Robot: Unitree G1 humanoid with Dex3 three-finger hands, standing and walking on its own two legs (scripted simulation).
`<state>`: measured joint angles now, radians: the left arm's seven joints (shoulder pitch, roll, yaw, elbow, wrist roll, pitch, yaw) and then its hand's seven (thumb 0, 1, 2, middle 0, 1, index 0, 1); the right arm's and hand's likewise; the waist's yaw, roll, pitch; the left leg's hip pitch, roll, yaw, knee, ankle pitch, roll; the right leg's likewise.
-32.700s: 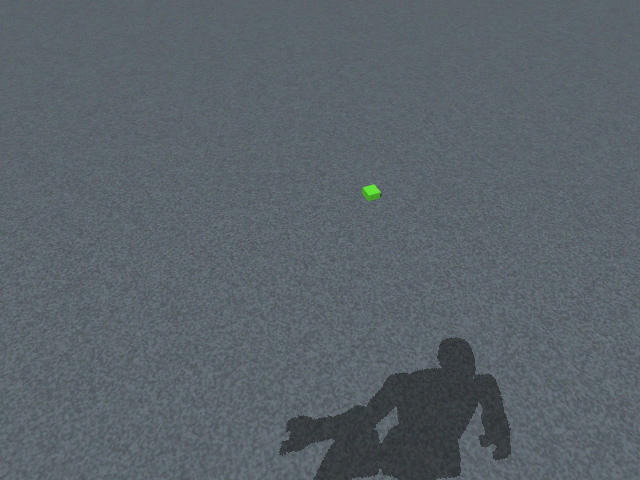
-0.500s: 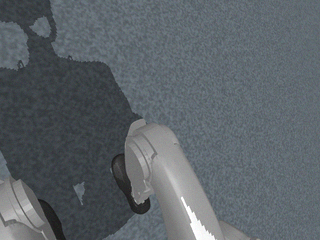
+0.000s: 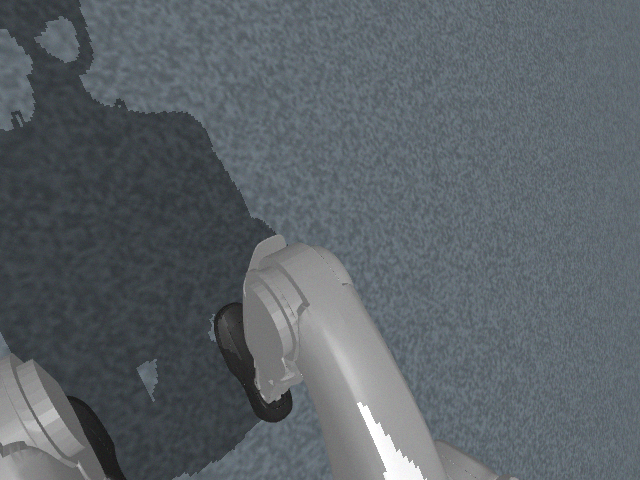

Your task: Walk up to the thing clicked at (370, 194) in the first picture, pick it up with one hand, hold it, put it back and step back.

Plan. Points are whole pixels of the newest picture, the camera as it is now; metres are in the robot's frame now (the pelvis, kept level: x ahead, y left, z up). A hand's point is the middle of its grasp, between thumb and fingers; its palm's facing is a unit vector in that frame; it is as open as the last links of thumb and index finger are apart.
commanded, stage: open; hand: left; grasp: from above
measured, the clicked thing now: out of the picture +0.42 +0.35 -0.30
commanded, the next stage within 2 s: withdraw in 0.38 s
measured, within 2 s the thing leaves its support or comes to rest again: neither
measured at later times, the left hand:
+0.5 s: hand out of the picture +0.42 +0.34 -0.27, palm faces -0.26 -0.36 -0.90, open 13.9 cm
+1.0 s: hand out of the picture +0.41 +0.35 -0.13, palm faces -0.43 -0.18 -0.88, open 13.9 cm
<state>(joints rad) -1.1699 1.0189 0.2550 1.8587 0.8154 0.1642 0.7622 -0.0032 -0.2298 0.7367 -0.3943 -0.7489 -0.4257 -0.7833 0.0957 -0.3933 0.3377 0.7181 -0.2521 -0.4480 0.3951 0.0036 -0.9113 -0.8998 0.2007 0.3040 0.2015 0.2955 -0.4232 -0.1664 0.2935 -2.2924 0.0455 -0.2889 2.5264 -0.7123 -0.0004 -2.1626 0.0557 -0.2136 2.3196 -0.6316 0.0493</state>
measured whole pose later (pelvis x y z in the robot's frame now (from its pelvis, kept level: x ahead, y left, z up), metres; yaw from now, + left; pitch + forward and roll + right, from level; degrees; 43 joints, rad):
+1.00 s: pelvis +0.01 +0.00 +0.03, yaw +5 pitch +31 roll -11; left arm -0.84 0.67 -0.05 1.29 0.92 0.17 0.31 0.00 -0.47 0.97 -0.11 -0.95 -0.11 -0.95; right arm 0.13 -0.34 0.11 0.73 -0.10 -0.22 0.34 0.01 -0.91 -0.90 0.20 0.30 0.20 0.29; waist -0.23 0.05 -0.04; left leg -2.26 0.05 -0.17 2.40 -0.71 0.01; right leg -2.17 0.03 -0.12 2.28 -0.66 0.03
